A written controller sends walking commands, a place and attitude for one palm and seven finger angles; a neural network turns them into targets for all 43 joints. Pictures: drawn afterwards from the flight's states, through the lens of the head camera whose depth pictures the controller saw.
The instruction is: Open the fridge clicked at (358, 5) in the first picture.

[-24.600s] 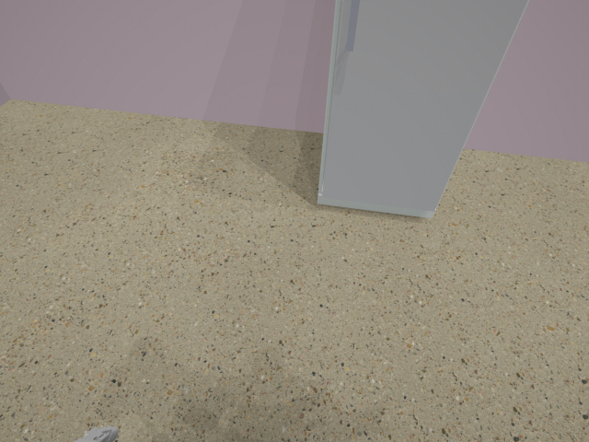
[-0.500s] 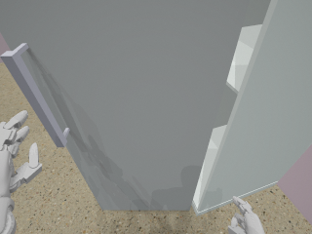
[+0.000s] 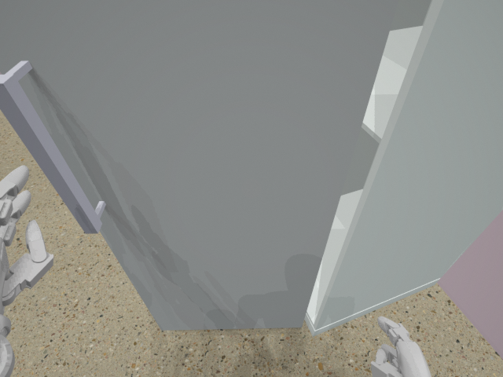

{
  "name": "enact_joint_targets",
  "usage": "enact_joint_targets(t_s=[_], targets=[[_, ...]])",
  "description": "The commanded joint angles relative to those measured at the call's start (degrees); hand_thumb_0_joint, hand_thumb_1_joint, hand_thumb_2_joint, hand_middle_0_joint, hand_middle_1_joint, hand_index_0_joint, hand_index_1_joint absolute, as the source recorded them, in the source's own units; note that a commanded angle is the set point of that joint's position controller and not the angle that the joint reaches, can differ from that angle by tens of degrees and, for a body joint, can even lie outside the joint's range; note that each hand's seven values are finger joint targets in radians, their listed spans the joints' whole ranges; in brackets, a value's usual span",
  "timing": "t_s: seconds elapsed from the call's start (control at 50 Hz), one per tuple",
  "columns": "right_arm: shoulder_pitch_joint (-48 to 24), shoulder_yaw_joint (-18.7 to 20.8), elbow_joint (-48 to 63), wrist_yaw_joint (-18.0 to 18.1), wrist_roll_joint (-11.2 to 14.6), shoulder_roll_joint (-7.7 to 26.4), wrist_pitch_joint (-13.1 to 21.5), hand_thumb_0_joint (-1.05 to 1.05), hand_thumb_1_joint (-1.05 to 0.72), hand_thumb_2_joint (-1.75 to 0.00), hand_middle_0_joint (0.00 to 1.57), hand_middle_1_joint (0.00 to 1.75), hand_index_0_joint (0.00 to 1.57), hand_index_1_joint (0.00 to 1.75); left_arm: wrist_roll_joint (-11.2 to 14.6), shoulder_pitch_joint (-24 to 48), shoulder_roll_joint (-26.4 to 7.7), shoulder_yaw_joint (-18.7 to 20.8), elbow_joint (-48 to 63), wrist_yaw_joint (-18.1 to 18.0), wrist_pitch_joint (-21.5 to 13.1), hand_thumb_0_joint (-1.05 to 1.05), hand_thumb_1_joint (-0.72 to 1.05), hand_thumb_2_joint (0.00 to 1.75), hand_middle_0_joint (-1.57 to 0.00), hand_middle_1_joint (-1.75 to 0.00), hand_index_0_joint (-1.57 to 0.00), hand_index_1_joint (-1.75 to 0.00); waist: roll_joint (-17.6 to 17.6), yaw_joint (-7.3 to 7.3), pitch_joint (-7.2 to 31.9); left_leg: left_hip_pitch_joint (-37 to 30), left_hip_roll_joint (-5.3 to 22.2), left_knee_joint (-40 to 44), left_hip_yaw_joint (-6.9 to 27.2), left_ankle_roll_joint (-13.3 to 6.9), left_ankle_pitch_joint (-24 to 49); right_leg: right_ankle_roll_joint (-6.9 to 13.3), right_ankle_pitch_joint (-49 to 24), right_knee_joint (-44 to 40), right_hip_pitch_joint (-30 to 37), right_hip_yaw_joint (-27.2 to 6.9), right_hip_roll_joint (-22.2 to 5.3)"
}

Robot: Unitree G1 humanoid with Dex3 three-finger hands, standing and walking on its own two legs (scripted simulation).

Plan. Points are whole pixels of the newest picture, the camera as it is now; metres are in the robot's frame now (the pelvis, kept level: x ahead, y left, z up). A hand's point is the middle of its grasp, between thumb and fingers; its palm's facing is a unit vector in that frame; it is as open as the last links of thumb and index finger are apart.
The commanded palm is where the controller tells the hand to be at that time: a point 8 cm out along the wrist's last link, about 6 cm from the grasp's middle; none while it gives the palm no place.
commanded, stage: step back with the hand held close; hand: left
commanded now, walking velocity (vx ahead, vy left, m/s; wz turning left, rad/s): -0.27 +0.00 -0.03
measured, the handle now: (63, 160) +0.37 +0.34 +0.16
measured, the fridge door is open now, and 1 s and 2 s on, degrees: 70 70 70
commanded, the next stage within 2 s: stop stepping back and stand still in 1.02 s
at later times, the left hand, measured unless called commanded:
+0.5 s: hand out of the picture +0.10 +0.31 +0.15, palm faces +0.46 -0.75 -0.47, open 7.4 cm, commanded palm +0.04 +0.34 +0.17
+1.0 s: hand out of the picture +0.01 +0.30 +0.17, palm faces +0.46 -0.78 -0.43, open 7.4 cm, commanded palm -0.04 +0.34 +0.17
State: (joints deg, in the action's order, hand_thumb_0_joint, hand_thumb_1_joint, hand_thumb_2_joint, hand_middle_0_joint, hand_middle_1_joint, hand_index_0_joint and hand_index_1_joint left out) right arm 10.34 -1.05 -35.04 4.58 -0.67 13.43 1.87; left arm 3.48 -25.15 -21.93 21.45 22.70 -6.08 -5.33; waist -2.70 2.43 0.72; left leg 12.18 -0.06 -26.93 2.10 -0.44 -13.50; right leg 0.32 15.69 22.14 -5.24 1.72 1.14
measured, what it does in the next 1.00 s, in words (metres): walks backwards: right foot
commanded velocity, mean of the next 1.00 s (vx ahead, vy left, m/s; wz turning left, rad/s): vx -0.32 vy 0.00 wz -0.06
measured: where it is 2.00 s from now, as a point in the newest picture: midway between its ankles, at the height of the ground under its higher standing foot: outside the picture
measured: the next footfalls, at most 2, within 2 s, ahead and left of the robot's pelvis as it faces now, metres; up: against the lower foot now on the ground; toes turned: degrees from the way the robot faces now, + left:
right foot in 0.88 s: -0.12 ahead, -0.10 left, +0.00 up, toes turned +9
left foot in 1.02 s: -0.02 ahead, +0.12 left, +0.00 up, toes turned +4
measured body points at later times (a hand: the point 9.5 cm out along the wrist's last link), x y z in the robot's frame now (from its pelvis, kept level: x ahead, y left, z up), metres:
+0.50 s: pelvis -0.09 +0.03 -0.01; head -0.08 +0.05 +0.44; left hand +0.07 +0.35 +0.18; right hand +0.10 -0.19 -0.08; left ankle +0.01 +0.12 -0.74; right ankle -0.07 -0.11 -0.74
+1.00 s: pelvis -0.16 +0.03 -0.01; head -0.17 +0.07 +0.44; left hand -0.02 +0.34 +0.19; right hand +0.03 -0.19 -0.08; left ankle -0.04 +0.12 -0.74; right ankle -0.16 -0.11 -0.74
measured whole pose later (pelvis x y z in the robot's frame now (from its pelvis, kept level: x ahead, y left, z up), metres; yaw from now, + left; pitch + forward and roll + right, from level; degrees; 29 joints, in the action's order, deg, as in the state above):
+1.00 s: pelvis -0.16 +0.03 -0.01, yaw +3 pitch +0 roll -4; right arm 12.0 0.4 -36.4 4.0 -0.9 11.6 5.5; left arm 1.9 -31.6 -25.4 23.5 32.0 -7.4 -15.1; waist 0.8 2.1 1.2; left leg 27.8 0.7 -34.3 -0.5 0.2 -9.9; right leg -0.8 16.1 29.7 -13.5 -4.4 4.7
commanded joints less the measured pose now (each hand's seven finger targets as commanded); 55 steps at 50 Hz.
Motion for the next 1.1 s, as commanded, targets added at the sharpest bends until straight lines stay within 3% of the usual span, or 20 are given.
enact_joint_targets(t_s=[0.0, 0.2, 0.34, 0.38, 0.48, 0.58, 0.64, 0.68, 0.72, 0.78, 0.84, 0.86, 0.88, 0.9, 0.94, 0.98, 1.0, 1.02, 1.04, 1.08], targets=[[-5.4, 2.8, 11.0, 0.5, 0.6, 6.0, -0.2, 0.0, -0.9, -0.9, 0.2, 0.3, 0.2, 0.3, 0.1, -4.4, -11.8, 7.7, 12.9, -1.2, -4.0, 0.0, 0.9, 0.9, -0.2, -0.3, -0.2, -0.3, 0.9, -1.1, 9.5, -7.6, 1.5, -0.2, -1.1, -2.5, 27.7, -2.0, -30.3, -1.6, -4.0, -1.1, -5.3], [-5.1, 3.3, 12.6, 1.4, 1.1, 6.9, -0.3, 0.0, -0.9, -0.9, 0.2, 0.3, 0.2, 0.3, 0.7, -4.6, -14.0, 9.4, 17.0, -2.6, -6.3, 0.0, 0.9, 0.9, -0.2, -0.3, -0.2, -0.3, -3.2, -1.28, 8.2, 0.5, 3.8, 5.9, 2.9, -2.7, 15.4, -1.5, -13.6, 0.3, -3.7, -0.8, -1.8], [-5.5, 3.8, 12.7, 1.7, 1.0, 8.7, 2.9, 0.0, -0.9, -0.9, 0.2, 0.3, 0.2, 0.3, -2.1, -2.2, -11.5, 9.8, 14.8, -2.4, -8.8, 0.0, 0.9, 0.9, -0.2, -0.3, -0.2, -0.3, -9.4, -0.66, 3.2, 31.3, 9.0, 18.5, 12.9, -7.3, -27.9, -1.6, -4.7, 13.9, 12.3, -2.0, 2.4], [-4.8, 4.1, 12.5, 1.3, 1.0, 8.6, 4.0, 0.0, -0.9, -0.9, 0.2, 0.3, 0.2, 0.3, -2.3, -3.0, -12.9, 11.1, 15.3, -2.3, -9.4, 0.0, 0.9, 0.9, -0.2, -0.3, -0.2, -0.3, -7.1, -0.7, 4.0, 30.2, 8.3, 15.5, 12.7, -7.3, -26.3, -1.1, -4.7, 12.5, 10.4, -3.1, 2.2], [-3.4, 4.1, 10.5, 0.9, 0.7, 7.3, 5.9, 0.0, -0.9, -0.9, 0.2, 0.3, 0.2, 0.3, -1.2, -1.2, -13.1, 9.9, 19.0, -2.3, -10.8, 0.0, 0.9, 0.9, -0.2, -0.3, -0.2, -0.3, 1.1, -1.93, 6.6, 11.0, 3.4, 4.2, 4.8, -3.1, -13.9, 0.7, 3.3, -0.4, -7.9, -7.2, -2.0], [-3.3, 3.7, 8.2, 1.6, -0.1, 7.1, 6.7, 0.0, -0.9, -0.9, 0.2, 0.3, 0.2, 0.3, -1.4, 2.5, -14.1, 9.4, 18.0, -3.8, -11.7, 0.0, 0.9, 0.9, -0.2, -0.3, -0.2, -0.3, 0.2, -2.64, 3.7, 1.4, 2.5, -0.7, 4.0, -1.3, -9.6, 1.8, 10.9, -5.9, -21.0, -8.3, -4.0], [-4.0, 3.4, 8.5, 1.8, 0.1, 7.2, 6.9, 0.0, -0.9, -0.9, 0.2, 0.3, 0.2, 0.3, -1.6, 2.8, -12.4, 8.2, 15.6, -3.8, -12.2, 0.0, 0.9, 0.9, -0.2, -0.3, -0.2, -0.3, -2.7, -2.4, 1.0, 6.5, 4.5, 4.1, 7.0, -2.0, -15.4, 0.8, 12.3, -3.3, -18.7, -6.5, -1.6], [-4.7, 3.7, 9.2, 1.9, 0.1, 7.9, 7.4, 0.0, -0.9, -0.9, 0.2, 0.3, 0.2, 0.3, -2.1, 3.1, -12.9, 9.3, 15.4, -3.5, -12.6, 0.0, 0.9, 0.9, -0.2, -0.3, -0.2, -0.3, -7.6, -2.06, 0.9, 16.4, 7.5, 13.2, 11.7, -3.6, -23.3, -0.5, 7.5, 3.6, -8.7, -4.4, 2.4], [-5.0, 3.9, 9.8, 1.7, 0.1, 7.9, 7.7, 0.0, -0.9, -0.9, 0.2, 0.3, 0.2, 0.3, -2.5, 2.9, -12.3, 9.8, 16.7, -2.9, -13.3, 0.0, 0.9, 0.9, -0.2, -0.3, -0.2, -0.3, -11.3, -1.21, 4.2, 24.6, 11.4, 18.7, 16.0, -5.9, -26.9, -0.6, -0.7, 14.6, 3.1, -3.2, 4.8], [-4.9, 4.7, 10.3, 0.8, -0.1, 7.6, 8.1, 0.0, -0.9, -0.9, 0.2, 0.3, 0.2, 0.3, -2.1, -2.3, -13.6, 12.1, 16.8, -2.0, -13.2, 0.0, 0.9, 0.9, -0.2, -0.3, -0.2, -0.3, -10.1, -0.4, 8.1, 25.3, 12.4, 16.5, 14.9, -6.7, -25.6, 0.1, 0.7, 15.9, 5.9, -4.5, 4.9], [-4.1, 4.5, 9.6, -0.4, -0.4, 6.1, 7.5, 0.0, -0.9, -0.9, 0.2, 0.3, 0.2, 0.3, -0.3, -5.5, -13.9, 12.0, 18.8, -1.7, -13.3, 0.0, 0.9, 0.9, -0.2, -0.3, -0.2, -0.3, -5.1, -1.11, 7.0, 15.6, 9.3, 9.4, 10.1, -2.5, -16.9, 3.4, 6.8, 3.4, -6.0, -9.6, 0.0], [-3.2, 4.3, 9.0, -0.8, -0.3, 4.8, 7.1, 0.0, -0.9, -0.9, 0.2, 0.3, 0.2, 0.3, 0.4, -5.5, -14.2, 11.6, 19.6, -1.9, -13.5, 0.0, 0.9, 0.9, -0.2, -0.3, -0.2, -0.3, -0.7, -1.76, 8.0, 6.6, 6.2, 1.8, 4.9, -0.1, -6.1, 5.1, 3.2, -2.6, -13.5, -15.1, -5.0], [-1.8, 4.2, 7.5, -0.8, 0.0, 4.2, 7.1, 0.0, -0.9, -0.9, 0.2, 0.3, 0.2, 0.3, 0.1, -2.3, -15.0, 11.0, 22.2, -2.3, -14.0, 0.0, 0.9, 0.9, -0.2, -0.3, -0.2, -0.3, 5.3, -2.41, 11.7, -3.3, 2.5, -5.5, -1.2, 1.6, 1.0, 5.7, -5.9, -5.1, -18.6, -16.1, -8.8], [-2.2, 4.7, 7.2, -0.3, 0.7, 4.9, 7.2, 0.0, -0.9, -0.9, 0.2, 0.3, 0.2, 0.3, -0.2, -1.0, -14.9, 9.7, 21.2, -2.8, -13.6, 0.0, 0.9, 0.9, -0.2, -0.3, -0.2, -0.3, 11.0, -2.7, 11.6, -7.8, 0.4, -11.9, -2.7, 1.7, 1.1, 5.4, -9.6, -6.8, -24.2, -16.8, -11.0], [-3.1, 4.3, 7.3, 0.5, 0.2, 4.9, 6.6, 0.0, -0.9, -0.9, 0.2, 0.3, 0.2, 0.3, -1.2, 0.8, -15.9, 9.7, 19.1, -3.4, -12.6, 0.0, 0.9, 0.9, -0.2, -0.3, -0.2, -0.3, 9.9, -3.32, 7.9, -7.7, 0.5, -14.4, -2.7, 1.4, 1.8, 4.8, -13.0, -5.9, -28.2, -16.2, -12.2], [-4.7, 3.9, 7.5, 1.3, -0.2, 5.6, 5.7, 0.0, -0.9, -0.9, 0.2, 0.3, 0.2, 0.3, -1.5, 4.6, -15.7, 8.9, 17.3, -3.4, -11.6, 0.0, 0.9, 0.9, -0.2, -0.3, -0.2, -0.3, 1.8, -3.47, 2.4, -2.4, 2.9, -4.8, -0.4, 0.8, 9.5, 2.3, -16.3, -1.5, -24.9, -13.0, -7.3], [-4.2, 4.0, 7.5, 1.6, -0.1, 6.6, 5.5, 0.0, -0.9, -0.9, 0.2, 0.3, 0.2, 0.3, -1.5, 4.2, -14.5, 8.5, 15.1, -3.0, -11.8, 0.0, 0.9, 0.9, -0.2, -0.3, -0.2, -0.3, -2.8, -2.97, 0.4, 0.0, 5.3, 2.1, 2.4, -0.1, 12.3, 0.4, -13.9, 1.0, -22.1, -9.7, -1.7], [-5.1, 4.1, 8.2, 1.7, 0.8, 7.2, 5.8, 0.0, -0.9, -0.9, 0.2, 0.3, 0.2, 0.3, -1.6, 4.3, -13.7, 8.2, 14.0, -2.5, -12.5, 0.0, 0.9, 0.9, -0.2, -0.3, -0.2, -0.3, -6.3, -2.23, 2.2, 5.2, 9.7, 8.3, 5.8, -2.2, 5.9, -0.9, -8.3, 6.0, -14.0, -7.3, 2.2], [-5.1, 4.5, 8.5, 1.7, 0.1, 8.1, 6.1, 0.0, -0.9, -0.9, 0.2, 0.3, 0.2, 0.3, -1.4, 3.1, -14.2, 10.1, 12.9, -2.1, -13.0, 0.0, 0.9, 0.9, -0.2, -0.3, -0.2, -0.3, -11.9, -1.77, 5.3, 13.3, 15.3, 17.7, 14.1, -4.7, -8.6, -1.5, -1.7, 15.0, -4.7, -4.9, 5.3], [-6.3, 5.1, 9.1, 1.7, -0.9, 8.1, 6.8, 0.0, -0.9, -0.9, 0.2, 0.3, 0.2, 0.3, -1.8, 4.3, -13.6, 10.8, 14.1, -1.5, -12.8, 0.0, 0.9, 0.9, -0.2, -0.3, -0.2, -0.3, -12.9, -0.78, 6.2, 26.5, 20.9, 25.1, 21.1, -8.5, -28.2, -0.9, 6.1, 29.9, 4.2, -6.4, 6.3]])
